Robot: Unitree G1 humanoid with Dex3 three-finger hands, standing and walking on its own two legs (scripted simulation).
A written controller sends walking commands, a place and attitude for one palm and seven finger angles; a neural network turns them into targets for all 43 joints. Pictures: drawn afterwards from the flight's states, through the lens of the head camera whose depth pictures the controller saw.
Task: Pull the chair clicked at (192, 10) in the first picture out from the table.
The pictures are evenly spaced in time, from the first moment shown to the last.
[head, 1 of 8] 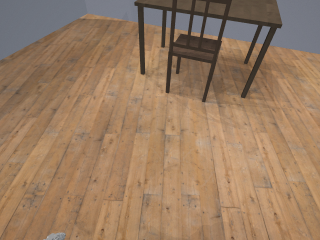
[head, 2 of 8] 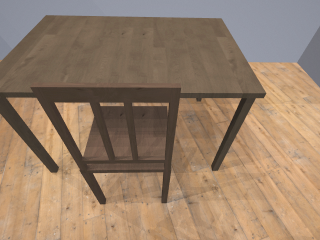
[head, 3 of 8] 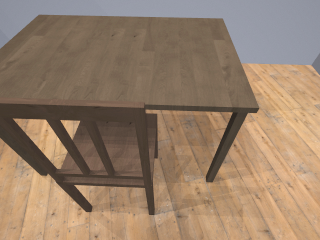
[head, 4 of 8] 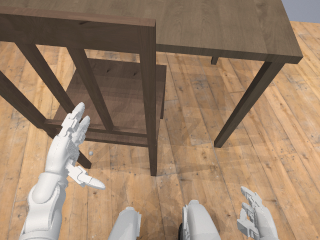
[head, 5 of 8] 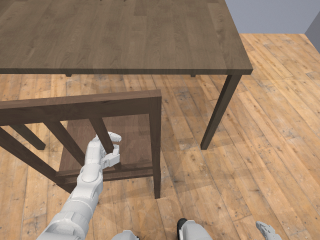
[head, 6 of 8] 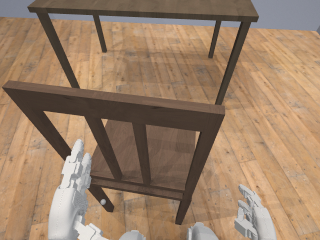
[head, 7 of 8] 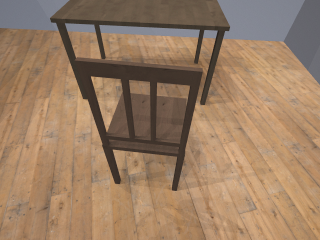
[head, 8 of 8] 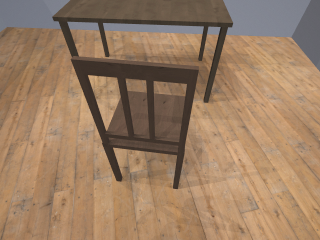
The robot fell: no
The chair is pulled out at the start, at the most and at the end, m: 0.00 0.61 0.61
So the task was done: yes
